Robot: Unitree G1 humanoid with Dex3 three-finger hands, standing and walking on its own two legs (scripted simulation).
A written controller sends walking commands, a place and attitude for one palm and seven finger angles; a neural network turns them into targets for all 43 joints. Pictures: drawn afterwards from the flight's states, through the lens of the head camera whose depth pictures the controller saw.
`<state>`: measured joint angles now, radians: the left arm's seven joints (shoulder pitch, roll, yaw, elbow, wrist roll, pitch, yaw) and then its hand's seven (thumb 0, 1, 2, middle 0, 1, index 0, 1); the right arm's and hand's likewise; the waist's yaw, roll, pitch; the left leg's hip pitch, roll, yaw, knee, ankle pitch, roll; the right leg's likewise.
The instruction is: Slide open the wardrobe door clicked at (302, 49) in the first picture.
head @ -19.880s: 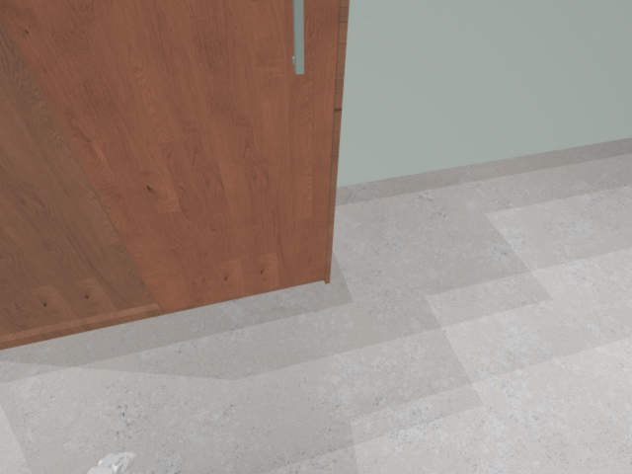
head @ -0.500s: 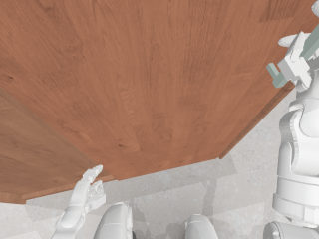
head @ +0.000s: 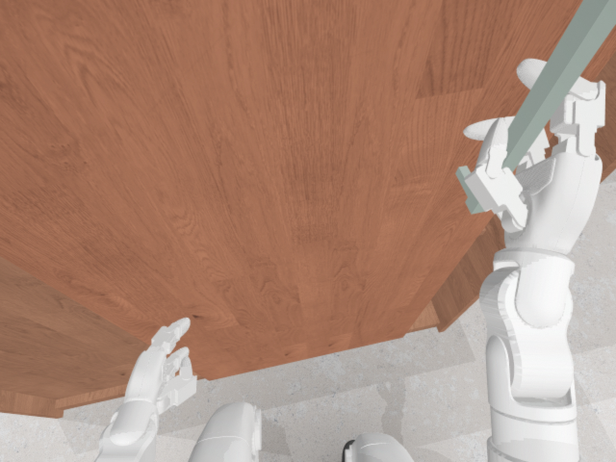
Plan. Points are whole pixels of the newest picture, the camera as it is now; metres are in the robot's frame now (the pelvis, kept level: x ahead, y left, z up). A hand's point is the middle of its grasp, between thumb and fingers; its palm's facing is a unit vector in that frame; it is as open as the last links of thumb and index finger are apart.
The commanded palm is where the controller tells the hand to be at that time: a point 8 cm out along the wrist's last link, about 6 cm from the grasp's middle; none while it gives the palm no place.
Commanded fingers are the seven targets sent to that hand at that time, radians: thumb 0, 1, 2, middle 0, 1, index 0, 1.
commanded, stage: step sideways, sliding the door along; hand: right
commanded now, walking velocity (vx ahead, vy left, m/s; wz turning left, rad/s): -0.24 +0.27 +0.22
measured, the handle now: (521, 102) +0.38 -0.21 +0.24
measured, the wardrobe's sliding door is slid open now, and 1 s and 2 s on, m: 0.13 0.34 0.43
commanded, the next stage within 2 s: stop walking and hold the door there in 1.62 s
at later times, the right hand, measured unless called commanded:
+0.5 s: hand (359, 194) +0.32 -0.06 +0.20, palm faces +0.24 +0.97 +0.07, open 6.8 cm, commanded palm +0.27 -0.04 +0.15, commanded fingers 0.00 -0.90 -0.90 0.45 1.40 0.45 1.40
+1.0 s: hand (244, 220) +0.30 +0.03 +0.21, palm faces +0.17 +0.98 +0.14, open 6.9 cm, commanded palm +0.26 +0.05 +0.17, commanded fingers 0.00 -0.90 -0.90 0.45 1.40 0.45 1.40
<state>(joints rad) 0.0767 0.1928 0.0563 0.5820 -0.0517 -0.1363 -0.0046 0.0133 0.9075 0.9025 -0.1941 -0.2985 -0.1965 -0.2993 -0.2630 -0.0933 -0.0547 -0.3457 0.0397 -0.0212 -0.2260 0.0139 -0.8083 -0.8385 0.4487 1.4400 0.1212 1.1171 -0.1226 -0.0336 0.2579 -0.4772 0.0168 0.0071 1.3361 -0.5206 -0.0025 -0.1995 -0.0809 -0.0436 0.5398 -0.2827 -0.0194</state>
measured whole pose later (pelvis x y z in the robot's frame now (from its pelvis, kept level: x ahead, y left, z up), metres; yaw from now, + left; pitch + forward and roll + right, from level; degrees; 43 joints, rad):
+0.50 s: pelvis -0.03 +0.10 +0.00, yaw +6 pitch -6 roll +7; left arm 0.11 0.16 0.01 0.52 -0.04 -0.08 -0.01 0.01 0.90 0.90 -0.20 -0.30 -0.20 -0.30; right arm -0.28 -0.13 -0.11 -0.29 0.10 -0.03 -0.22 0.01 -0.79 -0.87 0.43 1.40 0.10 1.20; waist -0.15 -0.11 0.29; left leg -0.42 0.04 0.09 1.03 -0.42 -0.03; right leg -0.14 -0.33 -0.07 0.46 -0.19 0.13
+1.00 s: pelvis -0.08 +0.19 +0.01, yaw +6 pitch -3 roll +8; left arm 0.11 0.16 0.03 0.59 -0.03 -0.01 -0.03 0.01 0.91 0.90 -0.20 -0.30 -0.20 -0.30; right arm -0.36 -0.16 -0.12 -0.17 0.08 -0.04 -0.19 0.03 -0.80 -0.87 0.35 1.40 0.11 1.09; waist -0.08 0.00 0.20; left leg -0.57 -0.03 0.02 1.57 -0.40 -0.01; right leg -0.22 -0.19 -0.03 0.49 -0.21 0.01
